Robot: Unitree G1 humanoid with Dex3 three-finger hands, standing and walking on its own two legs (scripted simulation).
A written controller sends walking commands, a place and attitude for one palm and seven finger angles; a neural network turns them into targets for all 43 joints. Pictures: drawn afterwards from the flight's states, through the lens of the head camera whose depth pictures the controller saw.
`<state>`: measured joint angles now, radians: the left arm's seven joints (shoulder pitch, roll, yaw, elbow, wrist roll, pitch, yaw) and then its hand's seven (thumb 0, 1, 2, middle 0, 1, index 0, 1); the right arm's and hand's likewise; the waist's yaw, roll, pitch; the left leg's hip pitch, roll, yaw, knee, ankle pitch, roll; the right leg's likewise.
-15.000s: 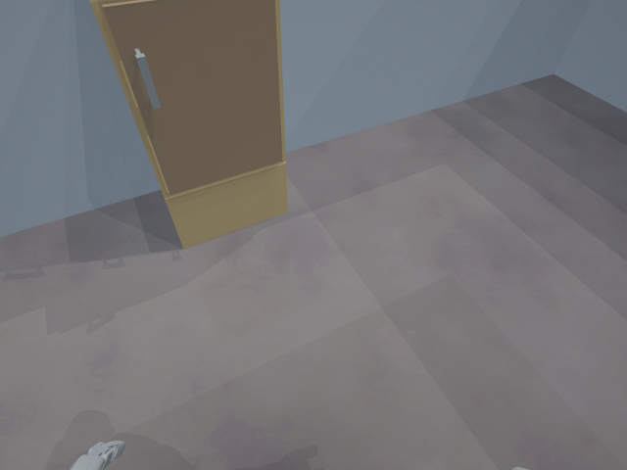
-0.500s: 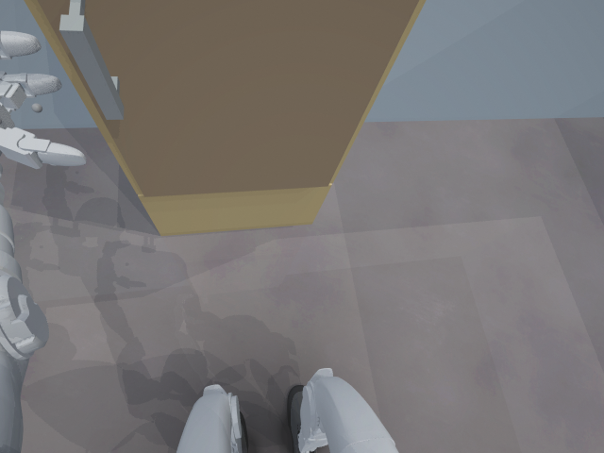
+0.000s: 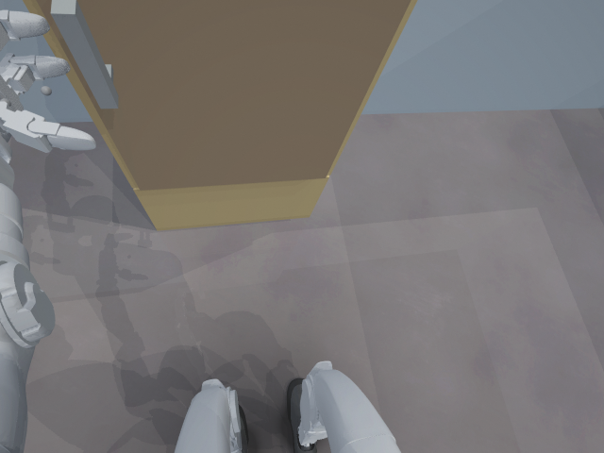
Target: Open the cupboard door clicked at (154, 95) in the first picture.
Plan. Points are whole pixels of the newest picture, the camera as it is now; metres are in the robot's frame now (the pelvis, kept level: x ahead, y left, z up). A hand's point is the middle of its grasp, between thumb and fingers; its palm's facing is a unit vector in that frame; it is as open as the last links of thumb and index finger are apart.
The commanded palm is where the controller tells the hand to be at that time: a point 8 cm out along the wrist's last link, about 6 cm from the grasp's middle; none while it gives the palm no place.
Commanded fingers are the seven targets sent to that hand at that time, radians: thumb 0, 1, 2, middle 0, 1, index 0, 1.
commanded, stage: slide the fingers in behind the handle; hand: left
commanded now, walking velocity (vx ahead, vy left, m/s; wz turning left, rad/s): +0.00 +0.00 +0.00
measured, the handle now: (90, 47) +0.60 +0.20 +0.06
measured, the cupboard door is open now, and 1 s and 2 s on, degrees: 0 0 0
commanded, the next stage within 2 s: close the thumb around the handle in 1.34 s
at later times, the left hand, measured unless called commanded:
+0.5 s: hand (73, 87) +0.55 +0.21 +0.05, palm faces +0.06 -1.00 -0.01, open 13.9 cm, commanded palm +0.53 +0.23 +0.06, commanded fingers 0.00 -0.50 0.30 -0.30 -1.20 -0.30 -1.20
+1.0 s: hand (105, 92) +0.54 +0.18 +0.05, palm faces +0.05 -1.00 -0.01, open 14.0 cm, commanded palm +0.52 +0.21 +0.06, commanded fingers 0.00 -0.50 0.30 -0.30 -1.20 -0.30 -1.20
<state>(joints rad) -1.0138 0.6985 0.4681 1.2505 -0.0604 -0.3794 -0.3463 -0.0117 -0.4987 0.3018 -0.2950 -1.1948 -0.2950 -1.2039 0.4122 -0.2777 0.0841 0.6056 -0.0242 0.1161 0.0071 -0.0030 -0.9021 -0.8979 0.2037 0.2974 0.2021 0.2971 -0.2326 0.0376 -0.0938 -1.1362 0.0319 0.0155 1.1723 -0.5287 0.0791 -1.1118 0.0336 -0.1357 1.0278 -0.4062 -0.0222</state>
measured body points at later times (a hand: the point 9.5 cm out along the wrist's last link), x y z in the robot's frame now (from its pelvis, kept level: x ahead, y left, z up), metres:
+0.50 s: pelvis +0.01 -0.01 +0.00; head +0.18 +0.03 +0.42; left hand +0.54 +0.27 +0.05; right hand -0.01 -0.27 -0.10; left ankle +0.00 +0.06 -0.65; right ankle +0.04 -0.12 -0.65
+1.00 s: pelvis +0.01 -0.01 +0.01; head +0.17 +0.02 +0.42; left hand +0.53 +0.23 +0.06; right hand +0.00 -0.27 -0.10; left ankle +0.00 +0.06 -0.65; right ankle +0.04 -0.12 -0.65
